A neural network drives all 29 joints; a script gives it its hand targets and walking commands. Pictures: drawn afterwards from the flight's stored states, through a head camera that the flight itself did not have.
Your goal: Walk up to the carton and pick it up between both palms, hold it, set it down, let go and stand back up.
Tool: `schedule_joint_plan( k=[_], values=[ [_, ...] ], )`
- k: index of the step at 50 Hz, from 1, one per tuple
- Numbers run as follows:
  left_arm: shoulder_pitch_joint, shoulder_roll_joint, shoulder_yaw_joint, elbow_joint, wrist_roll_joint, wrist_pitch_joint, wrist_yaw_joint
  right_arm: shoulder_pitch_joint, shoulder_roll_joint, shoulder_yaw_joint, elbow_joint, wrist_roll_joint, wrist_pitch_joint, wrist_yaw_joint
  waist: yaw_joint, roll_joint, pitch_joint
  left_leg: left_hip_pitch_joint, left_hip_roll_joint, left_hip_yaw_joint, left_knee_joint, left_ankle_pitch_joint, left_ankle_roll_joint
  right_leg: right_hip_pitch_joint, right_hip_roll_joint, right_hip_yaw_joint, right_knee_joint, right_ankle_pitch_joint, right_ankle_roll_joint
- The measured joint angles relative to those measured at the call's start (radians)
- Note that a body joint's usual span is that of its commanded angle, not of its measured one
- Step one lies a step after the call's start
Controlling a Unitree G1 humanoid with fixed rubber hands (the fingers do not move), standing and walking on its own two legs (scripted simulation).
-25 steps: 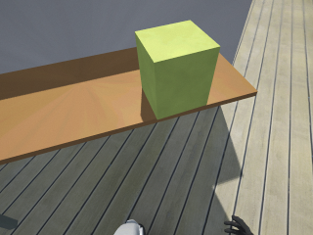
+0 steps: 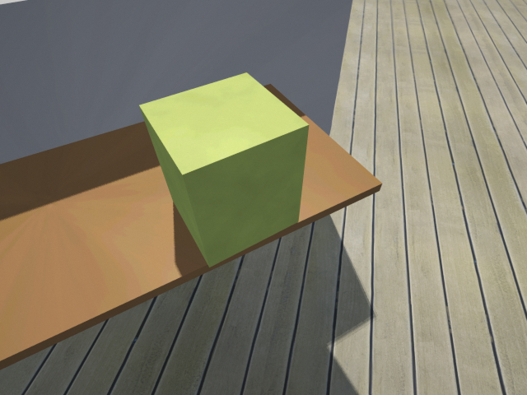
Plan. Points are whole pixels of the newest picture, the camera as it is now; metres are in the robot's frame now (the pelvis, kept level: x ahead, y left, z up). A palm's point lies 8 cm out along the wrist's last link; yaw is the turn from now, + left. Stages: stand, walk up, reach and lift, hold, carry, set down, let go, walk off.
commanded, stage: walk up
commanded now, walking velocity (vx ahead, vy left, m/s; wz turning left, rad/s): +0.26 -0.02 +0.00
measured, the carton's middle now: (228, 170) +0.52 +0.03 +0.05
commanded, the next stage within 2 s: none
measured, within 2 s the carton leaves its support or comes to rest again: neither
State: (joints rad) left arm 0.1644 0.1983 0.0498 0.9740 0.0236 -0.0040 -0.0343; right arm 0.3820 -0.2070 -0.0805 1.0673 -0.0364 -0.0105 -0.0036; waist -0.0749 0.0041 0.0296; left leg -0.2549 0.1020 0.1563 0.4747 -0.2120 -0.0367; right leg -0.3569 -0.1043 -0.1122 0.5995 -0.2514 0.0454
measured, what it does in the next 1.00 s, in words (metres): steps to the right: right foot, then left foot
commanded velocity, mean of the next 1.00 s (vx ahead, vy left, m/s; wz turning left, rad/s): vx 0.06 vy -0.08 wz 0.19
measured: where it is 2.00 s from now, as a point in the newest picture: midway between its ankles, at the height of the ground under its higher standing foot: outside the picture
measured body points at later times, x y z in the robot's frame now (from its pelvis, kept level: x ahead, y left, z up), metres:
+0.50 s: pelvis +0.06 -0.03 +0.01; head +0.07 -0.02 +0.46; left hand +0.09 +0.19 -0.16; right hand +0.11 -0.25 -0.15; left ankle +0.08 +0.08 -0.74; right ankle +0.04 -0.12 -0.74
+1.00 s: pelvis +0.08 -0.12 -0.01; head +0.13 -0.12 +0.44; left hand +0.13 +0.16 -0.14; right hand +0.07 -0.40 -0.15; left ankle +0.07 +0.07 -0.72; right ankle +0.12 -0.25 -0.74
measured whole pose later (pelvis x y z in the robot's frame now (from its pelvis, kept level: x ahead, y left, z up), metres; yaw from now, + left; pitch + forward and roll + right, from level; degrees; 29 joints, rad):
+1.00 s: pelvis +0.08 -0.12 -0.01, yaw +12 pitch +2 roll -1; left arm 0.16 0.24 0.06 0.94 0.01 0.02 0.03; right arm 0.37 -0.27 -0.10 1.03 -0.04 0.05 -0.04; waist -0.08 0.05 0.07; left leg -0.41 0.07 -0.16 0.68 -0.40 -0.06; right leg -0.31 -0.02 -0.05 0.52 -0.24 0.05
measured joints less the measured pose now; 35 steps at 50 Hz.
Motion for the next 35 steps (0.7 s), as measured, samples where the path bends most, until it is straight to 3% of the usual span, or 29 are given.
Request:
schedule_joint_plan(
  k=[3,5,8,15,17,20,23,32,35],
  values=[
    [0.021,-0.029,-0.004,-0.003,0.0,-0.036,0.019,0.006,-0.004,0.003,0.017,0.0,0.022,0.0,0.019,0.03,-0.014,-0.067,0.005,-0.051,0.211,-0.201,0.0,0.039,0.024,-0.006,-0.016,-0.034,-0.047],
    [0.049,-0.048,-0.013,0.007,-0.002,-0.039,0.031,-0.014,-0.003,0.008,0.017,0.001,0.031,0.006,0.028,0.044,-0.013,-0.125,-0.007,-0.088,0.359,-0.207,0.001,0.073,0.035,-0.014,-0.043,-0.022,-0.066],
    [0.073,-0.073,-0.027,0.032,-0.014,-0.043,0.058,-0.063,0.005,0.013,0.004,0.011,0.022,0.004,0.037,0.064,0.009,-0.158,-0.01,-0.106,0.408,-0.18,0.003,0.145,0.057,-0.028,-0.133,0.013,-0.071],
    [0.076,-0.077,-0.05,0.064,-0.004,-0.034,0.067,-0.157,0.039,0.029,-0.01,0.027,0.037,-0.021,0.066,0.058,0.028,-0.086,-0.045,-0.098,0.21,-0.129,0.02,0.176,0.091,-0.039,-0.151,-0.001,-0.087],
    [0.076,-0.075,-0.051,0.068,-0.007,-0.022,0.069,-0.167,0.045,0.037,-0.011,0.027,0.032,-0.025,0.068,0.056,0.023,-0.019,-0.044,-0.094,0.07,-0.023,0.025,0.17,0.106,-0.048,-0.117,-0.027,-0.086],
    [0.067,-0.058,-0.043,0.084,-0.019,-0.006,0.075,-0.174,0.067,0.046,0.005,0.025,0.019,-0.03,0.08,0.002,0.024,0.02,-0.06,-0.085,0.036,-0.025,0.04,0.193,0.091,-0.042,-0.117,-0.028,-0.074],
    [0.075,-0.055,-0.04,0.101,-0.019,0.002,0.071,-0.172,0.069,0.054,0.017,0.026,0.012,-0.027,0.087,-0.011,0.015,0.053,-0.063,-0.08,-0.008,-0.02,0.041,0.23,0.094,-0.038,-0.172,-0.016,-0.076],
    [0.106,-0.064,-0.041,0.153,-0.021,0.001,0.069,-0.154,0.067,0.065,0.053,0.036,-0.001,-0.031,0.078,-0.005,0.007,0.103,-0.074,-0.07,-0.083,0.009,0.047,0.276,0.09,-0.027,-0.245,0.015,-0.066],
    [0.103,-0.034,-0.01,0.155,0.01,0.029,0.059,-0.115,0.069,0.053,0.042,0.026,0.009,-0.038,0.049,-0.014,0.0,0.07,-0.073,-0.098,-0.052,-0.002,0.046,0.18,0.098,-0.012,-0.009,-0.151,-0.028]
  ],
)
